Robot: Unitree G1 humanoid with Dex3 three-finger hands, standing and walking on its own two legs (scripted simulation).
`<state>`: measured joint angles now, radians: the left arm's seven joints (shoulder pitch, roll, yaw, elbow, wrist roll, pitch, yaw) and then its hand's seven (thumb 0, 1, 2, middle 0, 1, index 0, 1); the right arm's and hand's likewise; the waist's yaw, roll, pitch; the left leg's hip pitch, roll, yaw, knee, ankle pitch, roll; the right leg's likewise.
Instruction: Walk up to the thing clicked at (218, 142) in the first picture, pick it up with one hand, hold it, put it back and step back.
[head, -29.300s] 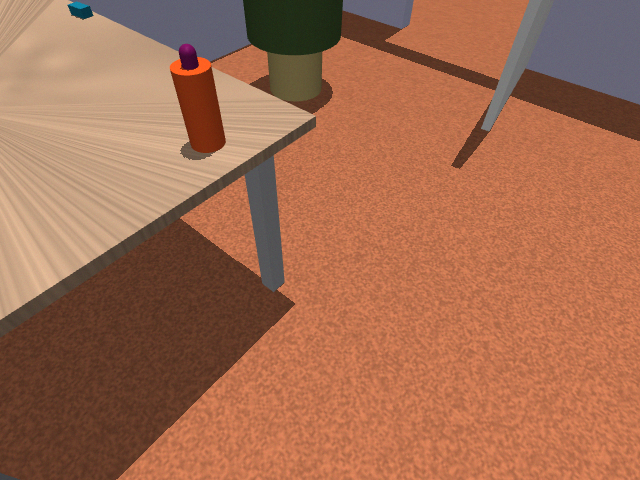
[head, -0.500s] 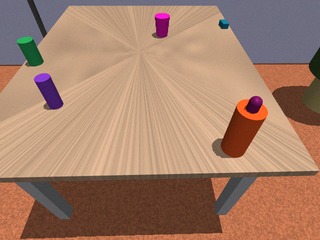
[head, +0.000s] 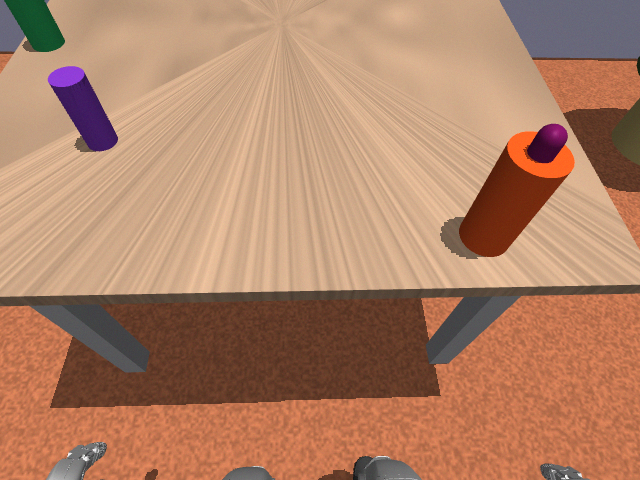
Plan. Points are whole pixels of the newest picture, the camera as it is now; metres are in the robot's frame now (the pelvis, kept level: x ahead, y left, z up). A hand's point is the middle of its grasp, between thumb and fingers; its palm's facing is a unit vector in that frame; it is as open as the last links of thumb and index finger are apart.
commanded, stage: step back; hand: right
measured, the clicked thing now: (514, 190) +0.46 -0.26 +0.06
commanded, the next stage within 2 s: none
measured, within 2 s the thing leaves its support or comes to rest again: neither
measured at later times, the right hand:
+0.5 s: hand out of the picture +0.00 -0.25 -0.16, palm faces +0.06 +0.92 -0.39, open 7.4 cm
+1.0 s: hand out of the picture -0.11 -0.25 -0.14, palm faces -0.04 +0.90 -0.43, open 7.4 cm
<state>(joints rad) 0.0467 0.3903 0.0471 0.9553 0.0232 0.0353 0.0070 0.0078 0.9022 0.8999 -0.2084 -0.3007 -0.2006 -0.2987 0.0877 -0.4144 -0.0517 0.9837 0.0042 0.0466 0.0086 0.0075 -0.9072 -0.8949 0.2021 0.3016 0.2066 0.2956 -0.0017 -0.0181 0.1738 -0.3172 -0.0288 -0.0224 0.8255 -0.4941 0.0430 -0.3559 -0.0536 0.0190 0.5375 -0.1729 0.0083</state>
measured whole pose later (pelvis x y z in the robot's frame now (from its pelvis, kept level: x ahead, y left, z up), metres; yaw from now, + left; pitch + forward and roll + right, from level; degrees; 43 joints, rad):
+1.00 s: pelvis -0.19 +0.02 +0.00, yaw -1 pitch -3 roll -1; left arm 0.12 0.38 0.08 0.79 0.02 0.09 0.01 0.01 0.90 0.90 -0.21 -0.30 -0.20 -0.30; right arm 0.19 -0.36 -0.03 0.87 -0.04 0.02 -0.01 0.01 -0.90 -0.89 0.20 0.30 0.21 0.30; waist 0.00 -0.04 0.17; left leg -0.26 -0.01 -0.04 0.63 -0.32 0.02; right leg -0.47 0.11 0.11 1.01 -0.51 -0.02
